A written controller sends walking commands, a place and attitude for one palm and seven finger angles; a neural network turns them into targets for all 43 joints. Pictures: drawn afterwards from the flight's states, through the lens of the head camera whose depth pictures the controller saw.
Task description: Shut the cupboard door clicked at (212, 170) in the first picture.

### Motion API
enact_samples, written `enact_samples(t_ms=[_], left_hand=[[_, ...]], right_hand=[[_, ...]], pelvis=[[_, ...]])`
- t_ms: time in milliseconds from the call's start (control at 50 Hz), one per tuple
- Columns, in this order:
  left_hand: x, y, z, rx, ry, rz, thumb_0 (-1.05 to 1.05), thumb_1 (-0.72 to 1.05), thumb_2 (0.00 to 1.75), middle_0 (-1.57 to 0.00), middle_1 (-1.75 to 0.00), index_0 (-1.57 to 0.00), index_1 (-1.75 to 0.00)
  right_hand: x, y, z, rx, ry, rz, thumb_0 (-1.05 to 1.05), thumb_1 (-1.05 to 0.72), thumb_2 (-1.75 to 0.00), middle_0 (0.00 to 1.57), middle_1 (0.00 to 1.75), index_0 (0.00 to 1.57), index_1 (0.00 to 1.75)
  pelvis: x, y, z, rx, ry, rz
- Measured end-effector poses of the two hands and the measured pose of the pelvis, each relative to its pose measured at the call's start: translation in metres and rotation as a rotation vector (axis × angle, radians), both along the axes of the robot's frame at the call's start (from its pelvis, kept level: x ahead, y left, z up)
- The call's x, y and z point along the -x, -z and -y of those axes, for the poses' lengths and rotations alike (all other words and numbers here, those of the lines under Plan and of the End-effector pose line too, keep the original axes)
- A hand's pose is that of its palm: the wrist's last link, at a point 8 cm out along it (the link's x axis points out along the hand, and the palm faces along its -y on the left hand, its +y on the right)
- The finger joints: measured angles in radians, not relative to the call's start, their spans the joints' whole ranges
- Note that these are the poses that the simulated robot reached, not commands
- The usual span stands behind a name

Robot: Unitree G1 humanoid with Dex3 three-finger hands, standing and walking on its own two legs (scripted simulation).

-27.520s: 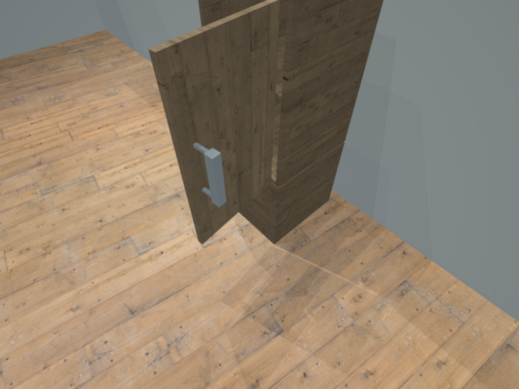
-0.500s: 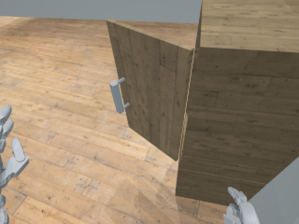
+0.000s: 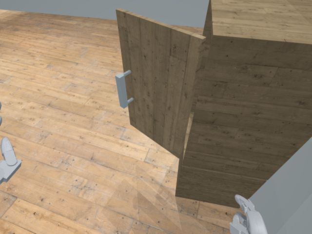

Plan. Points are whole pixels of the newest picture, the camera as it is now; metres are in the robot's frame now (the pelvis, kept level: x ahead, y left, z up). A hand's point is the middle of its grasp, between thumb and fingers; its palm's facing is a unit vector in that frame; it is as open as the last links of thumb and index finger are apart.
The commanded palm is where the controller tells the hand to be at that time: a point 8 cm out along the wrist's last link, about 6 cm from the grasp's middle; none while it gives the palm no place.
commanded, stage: step back with the hand held close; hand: left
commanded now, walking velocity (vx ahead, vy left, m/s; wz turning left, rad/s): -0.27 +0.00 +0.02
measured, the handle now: (126, 89) +0.68 +0.18 -0.04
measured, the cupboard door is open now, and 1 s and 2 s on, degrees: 60 60 60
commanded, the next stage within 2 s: stop stepping back and stand still in 0.96 s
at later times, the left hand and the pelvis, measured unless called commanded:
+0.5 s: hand out of the picture +0.15 +0.28 +0.18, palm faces +0.51 -0.72 -0.48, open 7.4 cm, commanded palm +0.08 +0.29 +0.19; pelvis -0.05 -0.01 +0.00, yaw +1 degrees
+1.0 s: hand out of the picture +0.06 +0.30 +0.17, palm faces +0.52 -0.74 -0.43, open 7.4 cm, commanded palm +0.00 +0.31 +0.19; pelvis -0.13 +0.00 +0.01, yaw +2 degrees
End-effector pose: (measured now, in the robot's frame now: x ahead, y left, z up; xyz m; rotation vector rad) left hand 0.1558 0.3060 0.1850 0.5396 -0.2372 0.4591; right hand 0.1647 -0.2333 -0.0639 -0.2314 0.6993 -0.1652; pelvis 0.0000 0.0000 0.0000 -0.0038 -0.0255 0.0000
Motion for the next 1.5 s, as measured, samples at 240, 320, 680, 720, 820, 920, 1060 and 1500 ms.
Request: enact_samples(t_ms=[240,320,680,720,820,920,1060,1500], left_hand=[[0.023,-0.018,0.017,-0.057,0.08,0.12,0.01,0.89,0.9,-0.21,-0.3,-0.21,-0.3],[0.028,-0.019,0.008,-0.108,0.088,0.094,0.01,0.89,0.9,-0.21,-0.3,-0.21,-0.3],[0.082,-0.016,0.034,-0.067,0.126,0.091,0.02,0.89,0.9,-0.21,-0.3,-0.21,-0.3],[0.091,-0.025,0.032,-0.091,0.131,0.11,0.01,0.89,0.9,-0.22,-0.3,-0.21,-0.3],[0.113,-0.035,0.009,-0.116,0.088,0.157,0.01,0.89,0.9,-0.22,-0.3,-0.21,-0.3],[0.129,-0.02,-0.021,-0.08,-0.004,0.089,0.01,0.89,0.9,-0.21,-0.3,-0.21,-0.3],[0.148,0.0,-0.004,0.034,0.008,0.035,0.02,0.89,0.9,-0.21,-0.3,-0.2,-0.3],[0.212,0.013,0.0,0.098,-0.043,0.081,0.01,0.89,0.9,-0.21,-0.3,-0.21,-0.3]], right_hand=[[0.051,0.005,0.022,0.053,0.01,-0.08,0.02,-0.9,-0.9,0.2,0.3,0.2,0.3],[0.066,0.004,0.022,0.062,0.042,-0.081,0.02,-0.9,-0.9,0.2,0.3,0.2,0.3],[0.066,-0.006,0.009,0.015,-0.046,0.022,0.02,-0.9,-0.9,0.2,0.3,0.2,0.3],[0.071,-0.011,0.01,0.022,-0.041,0.023,0.02,-0.9,-0.9,0.2,0.3,0.2,0.3],[0.093,-0.013,0.012,0.065,-0.015,-0.013,0.01,-0.9,-0.9,0.2,0.3,0.2,0.3],[0.119,-0.008,0.002,0.066,-0.004,-0.047,0.01,-0.9,-0.9,0.2,0.3,0.2,0.3],[0.147,-0.005,-0.012,0.035,-0.064,-0.064,0.02,-0.9,-0.9,0.2,0.3,0.2,0.3],[0.277,0.023,0.057,0.07,0.128,-0.105,0.02,-0.91,-0.9,0.2,0.3,0.2,0.3]], pelvis=[[0.029,0.002,0.006,0.008,-0.016,-0.023],[0.036,0.002,0.002,0.025,-0.024,-0.025],[0.082,0.0,0.019,0.031,-0.036,-0.041],[0.086,-0.002,0.018,0.027,-0.044,-0.043],[0.096,-0.004,0.004,0.034,-0.062,-0.058],[0.116,-0.008,-0.003,0.066,-0.067,-0.055],[0.142,-0.011,0.006,0.062,-0.016,-0.129],[0.206,0.005,0.015,0.005,0.013,0.031]])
